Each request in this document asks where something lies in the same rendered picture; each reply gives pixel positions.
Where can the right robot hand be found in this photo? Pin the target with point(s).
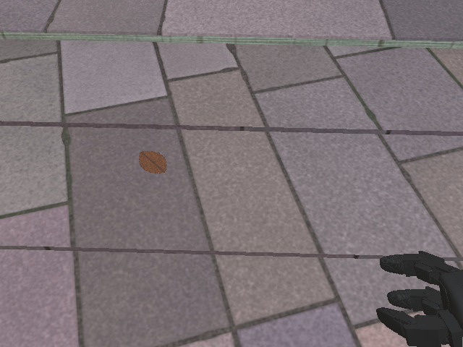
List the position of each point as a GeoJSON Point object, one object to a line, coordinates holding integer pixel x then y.
{"type": "Point", "coordinates": [443, 322]}

